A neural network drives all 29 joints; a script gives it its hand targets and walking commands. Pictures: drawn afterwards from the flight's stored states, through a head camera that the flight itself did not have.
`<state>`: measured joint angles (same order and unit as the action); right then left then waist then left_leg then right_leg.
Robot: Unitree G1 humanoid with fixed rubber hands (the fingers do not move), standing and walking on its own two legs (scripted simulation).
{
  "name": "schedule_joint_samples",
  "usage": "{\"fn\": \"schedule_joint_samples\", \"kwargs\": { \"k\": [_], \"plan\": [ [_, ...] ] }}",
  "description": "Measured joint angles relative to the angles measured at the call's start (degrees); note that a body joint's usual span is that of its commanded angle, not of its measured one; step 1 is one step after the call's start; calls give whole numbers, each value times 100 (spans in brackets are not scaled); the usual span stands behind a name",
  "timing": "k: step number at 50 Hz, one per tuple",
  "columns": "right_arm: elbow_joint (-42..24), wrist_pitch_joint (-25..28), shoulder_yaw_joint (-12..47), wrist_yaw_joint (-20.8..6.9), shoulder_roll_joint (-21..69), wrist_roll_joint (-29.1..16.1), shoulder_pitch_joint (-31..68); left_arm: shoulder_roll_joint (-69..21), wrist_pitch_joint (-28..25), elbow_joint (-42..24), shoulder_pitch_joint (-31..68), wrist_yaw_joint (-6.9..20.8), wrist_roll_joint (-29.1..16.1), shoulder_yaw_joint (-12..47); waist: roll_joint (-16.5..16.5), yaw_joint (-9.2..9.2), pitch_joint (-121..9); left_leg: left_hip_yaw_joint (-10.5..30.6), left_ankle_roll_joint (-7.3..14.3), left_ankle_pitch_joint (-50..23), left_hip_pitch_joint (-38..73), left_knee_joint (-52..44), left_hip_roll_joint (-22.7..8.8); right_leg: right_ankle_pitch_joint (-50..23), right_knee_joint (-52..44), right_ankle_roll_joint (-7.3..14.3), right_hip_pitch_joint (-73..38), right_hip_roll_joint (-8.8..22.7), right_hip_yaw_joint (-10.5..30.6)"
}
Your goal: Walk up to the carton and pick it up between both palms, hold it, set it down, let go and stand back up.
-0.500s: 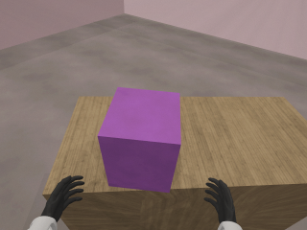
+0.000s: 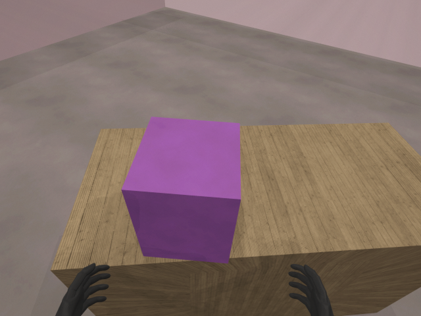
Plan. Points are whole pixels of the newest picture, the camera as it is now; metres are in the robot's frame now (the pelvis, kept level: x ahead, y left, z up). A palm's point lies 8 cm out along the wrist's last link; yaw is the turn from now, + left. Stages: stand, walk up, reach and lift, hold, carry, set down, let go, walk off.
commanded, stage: set down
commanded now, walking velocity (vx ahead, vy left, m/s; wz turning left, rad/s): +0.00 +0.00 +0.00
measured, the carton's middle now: (190, 191) +0.40 +0.06 +0.01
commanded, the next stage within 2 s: let go in 0.34 s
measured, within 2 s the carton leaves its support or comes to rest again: neither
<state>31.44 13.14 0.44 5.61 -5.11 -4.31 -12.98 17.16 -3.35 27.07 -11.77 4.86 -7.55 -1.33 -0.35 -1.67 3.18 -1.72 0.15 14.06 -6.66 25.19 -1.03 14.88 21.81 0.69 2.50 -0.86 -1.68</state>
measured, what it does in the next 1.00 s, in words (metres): stands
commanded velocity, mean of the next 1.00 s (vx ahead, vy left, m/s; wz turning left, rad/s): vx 0.00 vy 0.00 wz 0.00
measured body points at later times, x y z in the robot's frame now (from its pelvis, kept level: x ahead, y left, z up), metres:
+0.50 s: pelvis +0.00 -0.01 +0.00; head -0.01 -0.01 +0.45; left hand +0.16 +0.22 -0.08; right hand +0.16 -0.23 -0.08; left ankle +0.00 +0.11 -0.74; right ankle -0.03 -0.11 -0.74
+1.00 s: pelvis -0.01 -0.02 -0.01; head -0.02 -0.03 +0.44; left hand +0.13 +0.24 -0.08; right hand +0.11 -0.26 -0.13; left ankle +0.00 +0.11 -0.74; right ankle -0.03 -0.11 -0.74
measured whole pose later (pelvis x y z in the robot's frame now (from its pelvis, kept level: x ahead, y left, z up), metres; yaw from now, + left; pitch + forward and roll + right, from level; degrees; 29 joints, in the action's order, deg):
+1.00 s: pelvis -0.01 -0.02 -0.01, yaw +3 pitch -1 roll +0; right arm 45.4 1.2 -3.0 -1.6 -13.3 1.8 -13.6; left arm 13.0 1.3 33.8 -12.7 -0.7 2.8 -0.4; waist 2.2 -0.7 0.2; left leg 1.2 -0.8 13.6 -13.7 28.8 -0.8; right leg 16.5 27.3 1.9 9.4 -0.6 -4.8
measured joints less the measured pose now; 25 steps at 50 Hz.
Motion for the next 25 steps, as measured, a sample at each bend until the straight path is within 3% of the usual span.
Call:
{"fn": "schedule_joint_samples", "kwargs": {
  "k": [10, 25],
  "plan": [
    [477, 13, -34, -207, -114, 94, -29, -109, 337, 16, -79, -126, 246, 7, -117, -9, 3, -40, -50, -17, 152, -109, -44, -11, -58, 48, -104, -45, 49],
    [879, -219, -126, -455, -358, 370, 166, -459, 890, 188, -50, -356, 603, 85, -5, 27, 105, -74, -79, -146, 206, -261, -51, -65, -39, 75, -63, -50, 70]
  ]
}}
